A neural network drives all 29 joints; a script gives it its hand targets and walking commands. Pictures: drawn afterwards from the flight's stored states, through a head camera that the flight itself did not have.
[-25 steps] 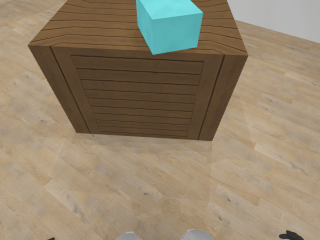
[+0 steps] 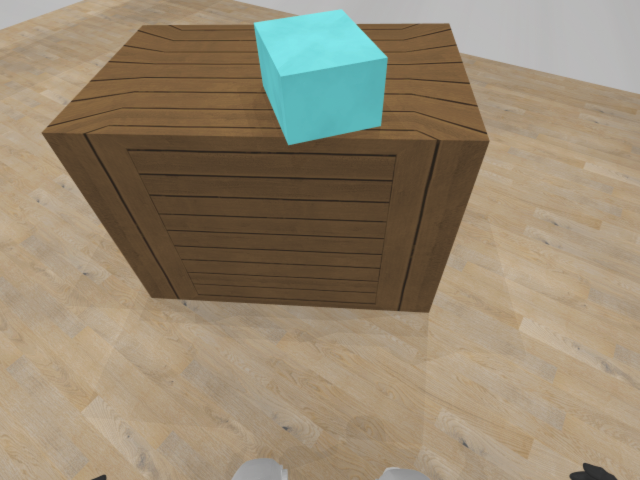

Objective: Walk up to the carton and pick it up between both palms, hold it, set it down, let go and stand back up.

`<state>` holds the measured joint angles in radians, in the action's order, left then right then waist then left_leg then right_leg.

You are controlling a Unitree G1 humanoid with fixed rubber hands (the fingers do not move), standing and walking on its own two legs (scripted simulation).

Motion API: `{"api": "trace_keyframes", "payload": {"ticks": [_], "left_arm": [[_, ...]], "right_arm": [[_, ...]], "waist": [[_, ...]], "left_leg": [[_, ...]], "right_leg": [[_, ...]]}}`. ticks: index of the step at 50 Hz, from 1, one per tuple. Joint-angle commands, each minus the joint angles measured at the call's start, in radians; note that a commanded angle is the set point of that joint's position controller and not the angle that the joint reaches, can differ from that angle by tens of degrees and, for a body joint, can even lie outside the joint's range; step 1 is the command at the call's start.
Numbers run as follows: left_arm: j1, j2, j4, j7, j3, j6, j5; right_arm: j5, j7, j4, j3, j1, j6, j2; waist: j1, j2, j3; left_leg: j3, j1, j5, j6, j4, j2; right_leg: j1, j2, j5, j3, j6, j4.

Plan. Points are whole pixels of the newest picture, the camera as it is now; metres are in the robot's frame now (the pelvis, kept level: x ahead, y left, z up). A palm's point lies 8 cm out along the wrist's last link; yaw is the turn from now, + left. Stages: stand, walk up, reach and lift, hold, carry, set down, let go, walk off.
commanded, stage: walk up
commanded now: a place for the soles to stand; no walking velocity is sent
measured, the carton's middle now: (316, 73) +0.93 +0.03 +0.05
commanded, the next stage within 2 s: none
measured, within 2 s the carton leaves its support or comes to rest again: neither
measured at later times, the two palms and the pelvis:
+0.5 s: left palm (115, 473) +0.17 +0.30 -0.10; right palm out of the picture +0.14 -0.34 -0.08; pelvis +0.07 -0.01 -0.02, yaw +0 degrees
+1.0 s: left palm (121, 464) +0.18 +0.30 -0.11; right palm (616, 463) +0.17 -0.33 -0.07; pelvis +0.09 -0.01 -0.02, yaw +0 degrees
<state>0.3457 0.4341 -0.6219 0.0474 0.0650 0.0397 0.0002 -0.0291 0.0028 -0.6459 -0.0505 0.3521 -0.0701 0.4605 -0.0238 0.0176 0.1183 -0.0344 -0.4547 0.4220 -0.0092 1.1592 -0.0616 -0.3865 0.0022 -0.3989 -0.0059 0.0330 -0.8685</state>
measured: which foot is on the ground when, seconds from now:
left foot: up 0.00-0.12, down 0.14-0.48, up 0.50-0.76, down 0.78-1.00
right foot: down 0.00-0.16, up 0.18-0.42, down 0.44-1.00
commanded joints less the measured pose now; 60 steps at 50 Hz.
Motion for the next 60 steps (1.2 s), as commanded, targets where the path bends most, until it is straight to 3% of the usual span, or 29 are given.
{"api": "trace_keyframes", "payload": {"ticks": [1, 5, 6, 7, 8, 10, 14, 17, 20, 21, 22, 23, 25, 26, 28, 35, 37, 38, 40, 41, 48, 49, 50, 51, 52, 56, 58, 59, 60], "left_arm": [[0.092, 0.314, 0.007, -0.012, 0.100, 0.028, 0.018], [-0.003, 0.264, 0.038, -0.007, 0.080, 0.005, 0.009], [-0.045, 0.180, 0.076, -0.007, 0.054, 0.004, 0.005], [-0.041, 0.077, 0.105, -0.005, 0.031, 0.006, 0.006], [-0.038, 0.182, 0.094, -0.016, 0.052, -0.003, 0.021], [-0.100, 0.271, 0.073, -0.016, 0.070, -0.004, 0.032], [-0.022, 0.220, 0.053, -0.005, 0.075, 0.011, 0.022], [-0.037, 0.198, 0.071, -0.011, 0.075, 0.017, 0.024], [0.098, 0.165, 0.014, -0.024, 0.070, 0.032, 0.021], [0.211, 0.187, -0.038, -0.031, 0.089, 0.040, 0.025], [0.270, 0.254, -0.064, -0.046, 0.110, 0.046, 0.038], [0.156, 0.336, 0.002, -0.056, 0.117, 0.047, 0.039], [0.050, 0.354, 0.020, -0.039, 0.106, 0.023, 0.028], [0.034, 0.319, 0.010, -0.041, 0.102, 0.018, 0.023], [0.002, 0.292, 0.019, -0.050, 0.081, 0.010, 0.020], [0.018, 0.286, 0.032, -0.036, 0.076, -0.005, 0.027], [-0.040, 0.262, 0.043, -0.032, 0.066, -0.017, 0.020], [-0.069, 0.214, 0.067, -0.033, 0.051, -0.018, 0.014], [-0.097, 0.126, 0.081, -0.044, 0.022, -0.018, 0.013], [-0.124, 0.226, 0.064, -0.046, 0.047, -0.022, 0.026], [0.090, 0.203, -0.022, -0.035, 0.072, 0.018, 0.027], [0.125, 0.214, -0.039, -0.044, 0.079, 0.021, 0.034], [0.132, 0.284, -0.029, -0.052, 0.095, 0.029, 0.046], [0.077, 0.335, 0.001, -0.053, 0.095, 0.031, 0.044], [0.046, 0.353, 0.009, -0.047, 0.098, 0.028, 0.043], [-0.069, 0.277, 0.018, -0.042, 0.068, 0.003, 0.022], [-0.144, 0.187, 0.057, -0.033, 0.042, -0.011, 0.016], [-0.148, 0.138, 0.077, -0.039, 0.029, -0.011, 0.020], [-0.152, 0.207, 0.068, -0.041, 0.046, -0.014, 0.032]], "right_arm": [[0.023, -0.006, 0.018, -0.090, -0.021, -0.042, 0.214], [0.025, -0.024, -0.047, -0.097, 0.155, -0.076, 0.189], [0.007, -0.039, -0.076, -0.119, 0.291, -0.083, 0.243], [-0.004, -0.052, -0.057, -0.143, 0.327, -0.083, 0.346], [0.012, -0.054, -0.020, -0.154, 0.298, -0.074, 0.400], [0.025, -0.053, -0.020, -0.139, 0.182, -0.068, 0.368], [0.015, -0.046, -0.008, -0.121, 0.148, -0.070, 0.304], [0.010, -0.045, 0.002, -0.120, 0.133, -0.066, 0.295], [0.015, -0.041, 0.038, -0.104, -0.011, -0.052, 0.275], [0.017, -0.043, 0.061, -0.084, -0.062, -0.043, 0.210], [0.019, -0.045, 0.063, -0.055, -0.029, -0.033, 0.125], [0.033, -0.048, 0.073, -0.031, 0.008, -0.026, 0.066], [0.028, -0.056, 0.032, -0.078, -0.033, -0.009, 0.241], [0.026, -0.053, 0.017, -0.082, -0.020, -0.011, 0.238], [0.020, -0.046, -0.004, -0.079, 0.003, -0.008, 0.205], [0.024, -0.043, -0.021, -0.079, 0.012, -0.024, 0.182], [0.020, -0.047, -0.049, -0.083, 0.118, -0.040, 0.174], [0.003, -0.052, -0.059, -0.097, 0.181, -0.051, 0.190], [-0.012, -0.063, -0.032, -0.121, 0.165, -0.057, 0.336], [-0.003, -0.060, -0.031, -0.125, 0.117, -0.053, 0.361], [0.003, -0.040, 0.023, -0.082, -0.067, -0.032, 0.232], [0.002, -0.042, 0.026, -0.073, -0.063, -0.028, 0.194], [0.012, -0.040, 0.036, -0.063, -0.039, -0.018, 0.146], [0.019, -0.045, 0.044, -0.057, -0.075, -0.009, 0.151], [0.017, -0.053, 0.031, -0.074, -0.080, -0.008, 0.208], [0.017, -0.045, -0.038, -0.083, 0.079, -0.036, 0.182], [-0.002, -0.052, -0.061, -0.107, 0.201, -0.052, 0.239], [-0.006, -0.057, -0.041, -0.116, 0.199, -0.057, 0.324], [-0.005, -0.058, -0.028, -0.122, 0.130, -0.051, 0.361]], "waist": [[-0.056, 0.189, -0.039], [0.044, 0.172, -0.161], [0.123, -0.008, -0.229], [0.143, -0.263, -0.258], [0.138, -0.156, -0.236], [0.111, -0.052, -0.109], [0.070, -0.178, -0.138], [0.070, -0.201, -0.137], [-0.017, -0.253, -0.202], [-0.088, -0.105, -0.221], [-0.109, 0.137, -0.211], [-0.054, 0.344, -0.170], [-0.045, 0.149, -0.092], [-0.028, 0.081, -0.044], [-0.015, 0.123, 0.029], [-0.034, 0.198, -0.098], [0.034, 0.171, -0.144], [0.078, 0.099, -0.174], [0.099, -0.231, -0.136], [0.096, -0.146, -0.104], [-0.031, -0.133, -0.163], [-0.048, -0.043, -0.179], [-0.045, 0.184, -0.155], [-0.045, 0.187, -0.103], [-0.045, 0.128, -0.086], [0.049, 0.128, -0.084], [0.127, -0.042, -0.125], [0.134, -0.261, -0.121], [0.110, -0.161, -0.075]], "left_leg": [[0.005, -0.182, 0.111, -0.011, -0.240, -0.002], [-0.058, 0.224, -0.050, -0.047, -0.591, 0.069], [0.112, 0.484, -0.022, -0.061, -0.646, -0.001], [0.513, 0.614, 0.069, -0.113, -0.727, -0.274], [0.759, 0.594, 0.209, -0.206, -0.816, -0.421], [0.658, 0.462, 0.127, -0.284, -0.760, -0.390], [0.380, 0.360, -0.249, -0.264, -0.644, -0.293], [0.338, 0.300, -0.490, -0.284, -0.581, -0.322], [0.143, 0.149, -0.557, -0.213, -0.420, -0.236], [0.079, -0.001, -0.478, -0.144, -0.227, -0.160], [-0.004, -0.185, -0.290, -0.072, 0.036, -0.063], [-0.026, -0.352, 0.134, -0.015, 0.098, 0.059], [0.044, -0.268, 0.262, -0.020, 0.088, 0.032], [0.053, -0.267, 0.203, -0.026, 0.076, 0.015], [0.041, -0.203, 0.107, -0.030, -0.011, -0.023], [-0.024, -0.076, 0.190, -0.029, -0.256, 0.038], [-0.044, 0.176, 0.007, -0.053, -0.481, 0.056], [0.048, 0.344, -0.022, -0.074, -0.539, 0.035], [0.637, 0.338, 0.154, -0.205, -0.789, -0.370], [0.649, 0.279, 0.175, -0.269, -0.774, -0.400], [0.186, 0.007, -0.136, -0.169, -0.442, -0.188], [0.105, -0.071, -0.094, -0.121, -0.292, -0.131], [-0.011, -0.205, -0.040, -0.048, -0.072, -0.021], [-0.023, -0.316, 0.229, -0.022, -0.036, 0.062], [0.036, -0.269, 0.289, -0.030, -0.046, 0.034], [-0.019, 0.073, 0.037, -0.052, -0.338, 0.035], [0.235, 0.332, 0.126, -0.114, -0.550, -0.093], [0.598, 0.314, 0.276, -0.195, -0.763, -0.310], [0.678, 0.218, 0.343, -0.261, -0.811, -0.387]], "right_leg": [[0.120, 0.216, -0.114, -0.466, 0.253, 0.456], [-0.043, 0.138, 0.181, -0.258, 0.188, 0.163], [-0.248, 0.072, 0.221, -0.152, 0.109, -0.119], [-0.480, -0.072, -0.081, -0.062, 0.020, -0.348], [-0.550, -0.060, -0.184, -0.082, -0.001, -0.373], [-0.552, 0.035, -0.148, -0.119, -0.006, -0.371], [-0.387, 0.072, -0.151, -0.044, -0.007, -0.244], [-0.324, 0.077, -0.139, -0.016, -0.004, -0.136], [-0.037, 0.037, 0.090, 0.058, 0.017, 0.132], [0.170, -0.001, 0.171, 0.038, 0.013, 0.218], [0.289, 0.072, 0.221, -0.185, 0.028, 0.308], [0.243, 0.259, 0.221, -0.645, 0.114, 0.452], [0.087, 0.335, -0.086, -0.767, 0.268, 0.502], [0.056, 0.295, -0.087, -0.686, 0.243, 0.481], [-0.065, 0.215, -0.076, -0.535, 0.193, 0.453], [0.032, 0.206, 0.090, -0.493, 0.250, 0.368], [-0.107, 0.148, 0.158, -0.354, 0.184, 0.245], [-0.255, 0.111, 0.203, -0.265, 0.121, 0.091], [-0.490, -0.035, -0.163, -0.043, -0.008, -0.212], [-0.451, 0.021, -0.183, -0.109, 0.003, -0.244], [0.044, -0.009, 0.009, 0.035, 0.029, 0.123], [0.127, 0.004, -0.002, -0.052, 0.045, 0.221], [0.163, 0.155, -0.007, -0.408, 0.106, 0.371], [0.134, 0.272, -0.114, -0.717, 0.217, 0.478], [0.095, 0.309, -0.098, -0.756, 0.285, 0.459], [-0.140, 0.176, 0.065, -0.426, 0.194, 0.291], [-0.415, 0.049, 0.060, -0.189, 0.068, -0.009], [-0.499, -0.046, -0.045, -0.050, 0.014, -0.219], [-0.467, 0.004, -0.179, -0.082, 0.011, -0.235]]}}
